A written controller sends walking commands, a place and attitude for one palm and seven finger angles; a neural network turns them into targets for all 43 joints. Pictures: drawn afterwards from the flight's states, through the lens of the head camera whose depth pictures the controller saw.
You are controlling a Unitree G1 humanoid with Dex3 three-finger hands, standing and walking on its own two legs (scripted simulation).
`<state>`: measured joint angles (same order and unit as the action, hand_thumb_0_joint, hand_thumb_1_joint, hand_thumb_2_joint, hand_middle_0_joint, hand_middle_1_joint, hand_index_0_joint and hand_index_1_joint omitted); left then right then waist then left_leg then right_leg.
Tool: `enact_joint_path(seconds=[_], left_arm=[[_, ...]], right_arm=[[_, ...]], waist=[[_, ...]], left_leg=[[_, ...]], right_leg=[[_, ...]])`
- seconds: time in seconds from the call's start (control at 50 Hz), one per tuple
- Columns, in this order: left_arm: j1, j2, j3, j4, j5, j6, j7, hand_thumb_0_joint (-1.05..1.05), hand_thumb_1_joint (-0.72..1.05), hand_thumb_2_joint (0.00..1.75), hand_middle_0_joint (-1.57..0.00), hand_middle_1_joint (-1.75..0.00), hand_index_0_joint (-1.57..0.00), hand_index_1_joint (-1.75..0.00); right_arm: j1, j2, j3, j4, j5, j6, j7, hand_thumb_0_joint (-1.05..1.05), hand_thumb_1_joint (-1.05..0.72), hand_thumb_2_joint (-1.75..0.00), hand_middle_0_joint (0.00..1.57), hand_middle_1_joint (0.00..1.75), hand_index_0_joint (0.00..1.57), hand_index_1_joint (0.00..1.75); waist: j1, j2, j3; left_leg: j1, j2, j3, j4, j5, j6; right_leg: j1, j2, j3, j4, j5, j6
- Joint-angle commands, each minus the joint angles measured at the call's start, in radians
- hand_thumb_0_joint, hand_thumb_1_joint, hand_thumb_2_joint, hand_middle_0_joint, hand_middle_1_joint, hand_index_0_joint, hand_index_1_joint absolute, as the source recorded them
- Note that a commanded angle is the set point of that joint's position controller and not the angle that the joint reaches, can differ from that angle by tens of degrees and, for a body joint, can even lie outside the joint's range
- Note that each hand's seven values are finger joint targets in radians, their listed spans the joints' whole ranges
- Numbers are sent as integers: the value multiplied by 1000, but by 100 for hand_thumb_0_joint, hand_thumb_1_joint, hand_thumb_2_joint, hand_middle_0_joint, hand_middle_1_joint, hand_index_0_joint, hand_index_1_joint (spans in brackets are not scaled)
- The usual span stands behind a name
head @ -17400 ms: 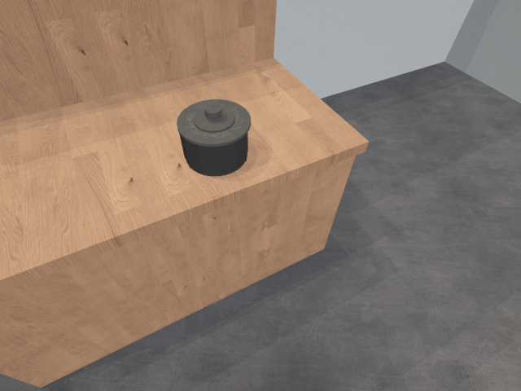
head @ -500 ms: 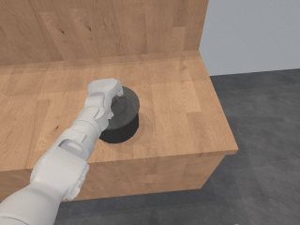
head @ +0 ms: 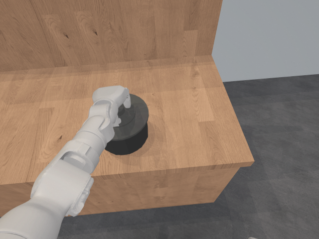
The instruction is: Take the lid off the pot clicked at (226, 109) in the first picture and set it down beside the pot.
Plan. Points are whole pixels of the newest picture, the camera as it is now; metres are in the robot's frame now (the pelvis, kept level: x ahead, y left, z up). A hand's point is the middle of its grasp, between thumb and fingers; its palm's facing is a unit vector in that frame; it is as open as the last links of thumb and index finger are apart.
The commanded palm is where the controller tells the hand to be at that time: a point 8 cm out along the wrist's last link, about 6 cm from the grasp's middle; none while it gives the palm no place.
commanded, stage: close the fingers and squeeze the knob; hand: left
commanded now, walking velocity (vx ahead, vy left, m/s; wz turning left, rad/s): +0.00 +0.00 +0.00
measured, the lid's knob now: (117, 109) +0.48 +0.12 +0.02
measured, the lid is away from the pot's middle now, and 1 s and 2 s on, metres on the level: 0.00 0.01 0.00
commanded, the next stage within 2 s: lift the lid straight up in 1.14 s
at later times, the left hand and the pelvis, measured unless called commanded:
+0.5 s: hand (115, 112) +0.45 +0.12 +0.04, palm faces -0.37 -0.06 -0.93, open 6.8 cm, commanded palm +0.45 +0.11 +0.10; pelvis +0.00 +0.00 +0.00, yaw +0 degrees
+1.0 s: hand (115, 112) +0.45 +0.12 +0.04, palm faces -0.34 -0.07 -0.94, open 6.7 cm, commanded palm +0.45 +0.12 +0.10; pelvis -0.01 +0.00 +0.00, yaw +0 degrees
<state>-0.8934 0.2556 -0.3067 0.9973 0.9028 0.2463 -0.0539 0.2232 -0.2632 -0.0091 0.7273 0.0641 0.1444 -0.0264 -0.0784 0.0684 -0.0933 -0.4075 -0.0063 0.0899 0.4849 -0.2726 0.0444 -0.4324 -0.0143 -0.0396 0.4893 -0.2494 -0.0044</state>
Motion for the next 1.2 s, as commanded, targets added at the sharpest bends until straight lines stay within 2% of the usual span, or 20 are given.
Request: enact_joint_path(seconds=[0.0,0.02,0.04,0.08,0.16,0.24,0.36,0.46,0.5,0.52,0.58,0.66,0.7,0.76,0.8,0.92,0.98,1.06,1.08,1.18], left_arm=[[-472,135,25,-165,21,-2,22,0,22,93,-66,-99,-66,-99],[-468,155,48,-139,16,4,26,0,23,92,-67,-100,-67,-100],[-478,122,18,-146,11,6,24,0,25,91,-67,-100,-67,-100],[-500,178,71,-182,4,-4,27,0,27,88,-69,-101,-69,-101],[-486,96,3,-140,17,7,26,0,33,83,-72,-102,-72,-102],[-516,106,16,-107,7,14,30,0,39,77,-75,-103,-75,-103],[-527,86,0,-76,6,15,26,0,49,66,-81,-103,-81,-103],[-526,149,51,-116,6,-5,20,0,58,53,-86,-102,-86,-102],[-522,98,11,-121,0,-15,13,0,63,47,-88,-102,-88,-102],[-497,77,-4,-92,4,-14,9,0,59,53,-85,-101,-86,-101],[-495,188,86,-109,4,-18,20,0,54,64,-81,-100,-83,-101],[-489,132,34,-119,7,-15,20,0,54,69,-79,-98,-83,-100],[-487,192,78,-145,12,-22,27,0,56,70,-79,-98,-83,-99],[-458,162,54,-120,14,-10,29,0,59,72,-80,-98,-84,-99],[-477,203,81,-145,17,-12,32,0,61,73,-80,-98,-85,-99],[-480,182,60,-99,27,7,32,0,67,77,-82,-99,-87,-99],[-479,210,88,-127,23,-1,30,0,70,78,-84,-100,-88,-100],[-485,165,45,-87,21,10,25,0,73,80,-86,-101,-90,-101],[-494,201,82,-102,18,5,26,0,74,81,-86,-101,-91,-101],[-480,168,65,-118,18,-3,24,0,78,83,-88,-102,-93,-102]], right_arm=[[-1,-125,-38,-97,1,-25,-9,0,-90,-90,20,30,20,30],[-1,-128,-36,-92,1,-22,-9,0,-90,-90,20,30,20,30],[-1,-126,-35,-92,1,-22,-9,0,-90,-90,20,30,20,30],[1,-126,-37,-95,-3,-25,-11,0,-90,-90,20,30,20,30],[2,-122,-36,-89,-1,-22,-6,0,-90,-90,20,30,20,30],[8,-129,-38,-76,-2,-18,-11,0,-90,-90,20,30,20,30],[20,-131,-37,-68,-3,-26,-13,0,-90,-90,20,30,20,30],[27,-132,-36,-76,-7,-31,-19,0,-90,-90,20,30,20,30],[28,-128,-37,-78,-6,-32,-17,0,-90,-90,20,30,20,30],[29,-126,-40,-75,-5,-31,-15,0,-90,-90,20,30,20,30],[30,-136,-37,-80,-6,-31,-16,0,-90,-90,20,30,20,30],[28,-128,-37,-83,-2,-33,-15,0,-90,-90,20,30,20,30],[27,-132,-38,-90,-3,-35,-16,0,-90,-90,20,30,20,30],[21,-130,-36,-91,-1,-34,-16,0,-90,-90,20,30,20,30],[21,-134,-37,-92,-2,-34,-16,0,-90,-90,20,30,20,30],[23,-134,-33,-88,2,-36,-17,0,-90,-90,20,30,20,30],[18,-134,-35,-96,-3,-37,-21,0,-90,-90,20,30,20,30],[18,-136,-33,-90,3,-36,-21,0,-90,-90,20,30,20,30],[19,-138,-34,-90,1,-37,-22,0,-90,-90,20,30,20,30],[18,-128,-37,-96,-3,-40,-19,0,-90,-90,20,30,20,30]], waist=[[-27,-103,-363],[-23,-103,-349],[-30,-97,-358],[-17,-89,-408],[-31,-84,-371],[-42,-127,-359],[-49,-115,-358],[-37,-119,-408],[-45,-118,-391],[-47,-124,-364],[-25,-128,-369],[-33,-112,-360],[-22,-110,-385],[-24,-115,-361],[-20,-106,-372],[-26,-94,-342],[-19,-99,-395],[-35,-118,-335],[-27,-126,-354],[-22,-96,-386]], left_leg=[[209,2,-64,4,375,27],[203,5,-68,1,361,24],[211,3,-68,0,353,24],[221,3,-72,8,389,25],[234,9,-78,11,400,21],[213,10,-77,9,366,22],[213,8,-81,11,353,21],[206,4,-73,12,364,25],[207,4,-75,14,376,25],[203,6,-74,14,358,25],[169,3,-70,9,339,26],[185,5,-68,2,325,24],[185,4,-67,0,335,27],[176,4,-63,-5,320,26],[178,5,-60,-6,327,26],[175,5,-65,-10,297,24],[187,4,-66,-2,335,25],[165,6,-59,-7,291,25],[165,6,-61,-4,309,27],[199,6,-66,6,362,26]], right_leg=[[145,17,13,-5,407,-25],[134,17,10,-4,386,-27],[126,17,9,-5,374,-25],[163,13,16,1,407,-28],[107,19,4,3,385,-28],[99,21,4,4,366,-25],[82,21,5,6,349,-26],[140,16,17,6,393,-25],[124,17,13,4,399,-24],[100,20,7,0,373,-24],[147,14,18,-1,379,-28],[128,18,11,-6,361,-25],[162,16,21,-8,381,-26],[151,16,16,-13,370,-25],[163,16,20,-13,380,-25],[126,19,13,-14,324,-28],[161,16,20,-10,368,-28],[126,19,16,-17,337,-24],[145,17,20,-15,354,-26],[143,18,16,-6,381,-28]])
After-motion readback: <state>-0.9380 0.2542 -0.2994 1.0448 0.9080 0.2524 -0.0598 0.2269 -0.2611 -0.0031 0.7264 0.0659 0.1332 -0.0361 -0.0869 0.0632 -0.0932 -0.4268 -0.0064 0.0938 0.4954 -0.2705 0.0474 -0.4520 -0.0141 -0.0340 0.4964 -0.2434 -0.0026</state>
